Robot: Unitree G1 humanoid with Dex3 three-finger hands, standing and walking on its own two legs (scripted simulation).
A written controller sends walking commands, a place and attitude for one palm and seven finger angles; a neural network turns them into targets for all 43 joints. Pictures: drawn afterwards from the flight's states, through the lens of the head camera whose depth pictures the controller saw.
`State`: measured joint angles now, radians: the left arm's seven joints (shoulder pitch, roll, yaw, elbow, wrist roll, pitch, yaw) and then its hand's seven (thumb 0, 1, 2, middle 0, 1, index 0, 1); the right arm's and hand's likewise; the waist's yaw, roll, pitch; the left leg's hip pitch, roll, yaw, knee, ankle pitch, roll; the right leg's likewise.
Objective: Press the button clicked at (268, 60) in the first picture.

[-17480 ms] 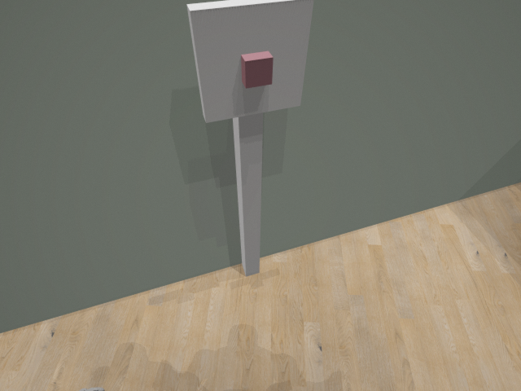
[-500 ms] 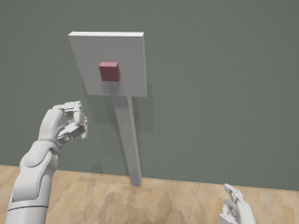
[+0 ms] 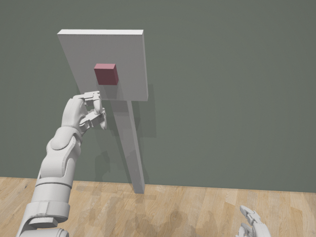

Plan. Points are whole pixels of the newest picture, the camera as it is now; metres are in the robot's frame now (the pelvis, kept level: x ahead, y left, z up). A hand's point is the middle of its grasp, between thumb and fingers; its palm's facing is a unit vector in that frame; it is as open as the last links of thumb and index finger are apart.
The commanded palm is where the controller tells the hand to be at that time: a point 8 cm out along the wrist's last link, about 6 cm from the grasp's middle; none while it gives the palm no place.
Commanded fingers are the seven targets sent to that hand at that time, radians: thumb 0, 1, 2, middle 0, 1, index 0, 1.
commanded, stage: aim a knuckle at the button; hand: left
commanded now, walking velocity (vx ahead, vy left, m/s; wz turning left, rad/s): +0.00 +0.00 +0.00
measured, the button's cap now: (107, 73) +0.50 +0.18 +0.17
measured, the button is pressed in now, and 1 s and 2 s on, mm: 0 0 8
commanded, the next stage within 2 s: press the button with the knuckle in 0.96 s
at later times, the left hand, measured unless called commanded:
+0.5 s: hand (109, 105) +0.41 +0.15 +0.14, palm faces +0.00 -1.00 +0.00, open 3.1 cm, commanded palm +0.38 +0.20 +0.15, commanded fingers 0.00 0.90 0.90 -1.30 -1.50 -1.30 -1.50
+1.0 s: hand (113, 105) +0.41 +0.14 +0.14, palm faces +0.00 -1.00 +0.00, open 3.1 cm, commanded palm +0.38 +0.20 +0.14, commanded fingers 0.00 0.90 0.90 -1.30 -1.50 -1.30 -1.50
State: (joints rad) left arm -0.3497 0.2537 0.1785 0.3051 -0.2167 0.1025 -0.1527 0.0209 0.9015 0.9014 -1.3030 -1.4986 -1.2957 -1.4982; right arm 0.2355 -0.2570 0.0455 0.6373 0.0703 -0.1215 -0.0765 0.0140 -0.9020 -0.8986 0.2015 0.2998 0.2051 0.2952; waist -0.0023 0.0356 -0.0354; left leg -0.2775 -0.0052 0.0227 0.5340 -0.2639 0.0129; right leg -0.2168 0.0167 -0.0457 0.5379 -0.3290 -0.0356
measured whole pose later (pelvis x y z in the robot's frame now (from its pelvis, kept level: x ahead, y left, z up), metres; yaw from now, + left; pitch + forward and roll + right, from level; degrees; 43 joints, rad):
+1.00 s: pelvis -0.01 +0.01 +0.00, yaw -1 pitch +2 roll +0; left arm -0.57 0.23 0.17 0.64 -0.17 -0.04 -0.08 0.02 0.90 0.90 -1.30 -1.50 -1.30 -1.50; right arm 0.27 -0.25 0.04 0.63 0.06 -0.06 -0.05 0.01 -0.90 -0.90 0.20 0.30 0.21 0.30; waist -0.03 0.03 -0.04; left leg -0.34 0.00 0.04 0.56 -0.27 0.02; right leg -0.28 0.02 -0.03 0.55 -0.32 -0.03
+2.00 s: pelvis -0.01 +0.01 -0.01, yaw -1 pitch +6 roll -1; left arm -0.86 0.33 0.26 1.05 -0.13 -0.19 -0.13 0.03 0.83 0.92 -1.30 -1.50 -1.34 -1.50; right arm 0.34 -0.27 0.02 0.68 0.05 -0.06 -0.05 0.01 -0.90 -0.90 0.20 0.30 0.21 0.30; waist -0.09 0.03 -0.05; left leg -0.45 0.01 0.03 0.62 -0.27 0.02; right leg -0.38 0.03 -0.04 0.60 -0.32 -0.03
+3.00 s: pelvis -0.03 +0.02 -0.01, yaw -1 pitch +8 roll -1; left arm -0.86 0.32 0.25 1.03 -0.13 -0.22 -0.09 0.06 0.87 0.88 -1.30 -1.50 -1.44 -1.50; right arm 0.40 -0.27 0.02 0.68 0.03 -0.10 -0.02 0.01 -0.90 -0.90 0.20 0.30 0.21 0.30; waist -0.09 0.03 -0.06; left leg -0.53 0.00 0.04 0.68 -0.28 0.04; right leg -0.47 0.02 -0.03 0.66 -0.33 -0.02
